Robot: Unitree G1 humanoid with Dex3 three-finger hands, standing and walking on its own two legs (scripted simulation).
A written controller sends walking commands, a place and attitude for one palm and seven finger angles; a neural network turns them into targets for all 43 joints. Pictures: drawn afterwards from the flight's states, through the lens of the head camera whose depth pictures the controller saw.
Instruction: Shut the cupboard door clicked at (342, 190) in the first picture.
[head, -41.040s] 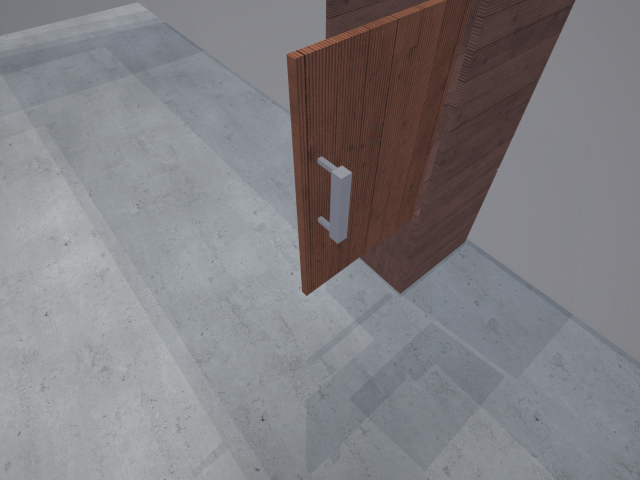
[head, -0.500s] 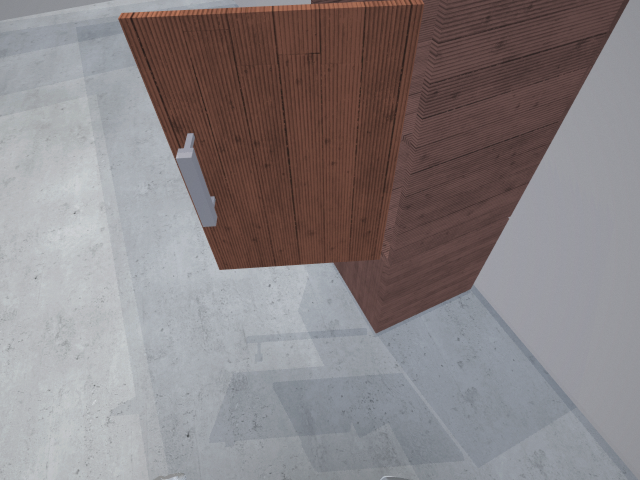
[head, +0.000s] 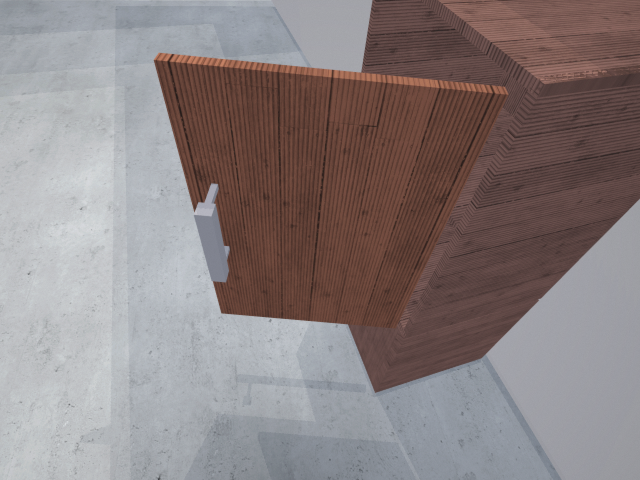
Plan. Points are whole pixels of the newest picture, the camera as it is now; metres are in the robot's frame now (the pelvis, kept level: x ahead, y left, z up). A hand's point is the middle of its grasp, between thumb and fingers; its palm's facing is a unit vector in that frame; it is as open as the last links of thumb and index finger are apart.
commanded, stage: come to a stop and stand still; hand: left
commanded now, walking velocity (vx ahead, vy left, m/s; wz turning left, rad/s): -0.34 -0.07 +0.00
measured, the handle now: (216, 235) +0.46 +0.21 -0.02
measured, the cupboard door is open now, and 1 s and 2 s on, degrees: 69 69 69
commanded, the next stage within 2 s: look again from close up in 1.02 s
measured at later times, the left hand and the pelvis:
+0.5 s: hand out of the picture +0.01 +0.14 -0.15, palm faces +0.02 -0.97 -0.23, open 7.4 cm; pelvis -0.04 -0.05 +0.01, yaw -1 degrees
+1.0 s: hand out of the picture -0.06 +0.16 -0.17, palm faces +0.03 -0.99 -0.16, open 7.4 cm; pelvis -0.05 -0.01 +0.01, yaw -1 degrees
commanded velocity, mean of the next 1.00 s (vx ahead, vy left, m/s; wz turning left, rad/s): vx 0.01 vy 0.04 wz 0.00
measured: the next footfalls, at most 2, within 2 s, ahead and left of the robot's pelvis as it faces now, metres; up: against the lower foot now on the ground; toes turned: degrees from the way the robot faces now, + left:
right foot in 0.28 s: +0.00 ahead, -0.16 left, +0.00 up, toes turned -5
left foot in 0.62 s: -0.03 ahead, +0.08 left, +0.00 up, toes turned +3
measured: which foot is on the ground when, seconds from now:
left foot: down 0.00-0.28, up 0.30-0.60, down 0.62-1.00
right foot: down 0.00-0.04, up 0.06-0.26, down 0.28-1.00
